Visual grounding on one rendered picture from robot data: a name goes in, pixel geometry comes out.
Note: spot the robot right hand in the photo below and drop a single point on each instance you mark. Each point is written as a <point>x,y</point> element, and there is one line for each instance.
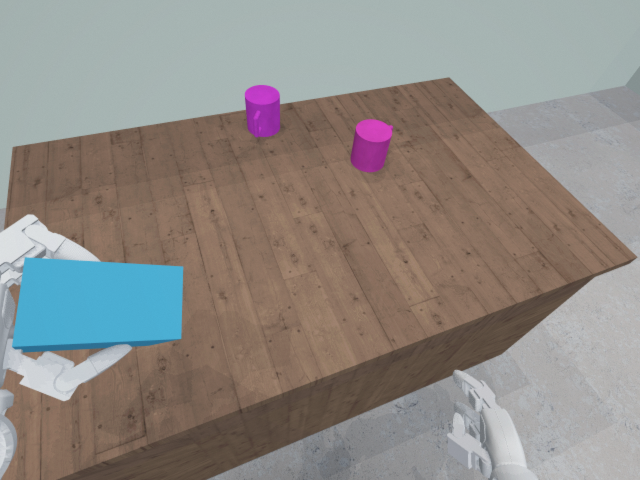
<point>492,440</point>

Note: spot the sponge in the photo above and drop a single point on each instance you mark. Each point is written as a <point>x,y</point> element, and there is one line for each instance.
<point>73,304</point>

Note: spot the table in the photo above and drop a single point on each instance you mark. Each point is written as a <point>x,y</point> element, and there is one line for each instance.
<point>312,291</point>

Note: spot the robot left hand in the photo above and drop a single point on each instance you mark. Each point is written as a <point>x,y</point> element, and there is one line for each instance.
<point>50,374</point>

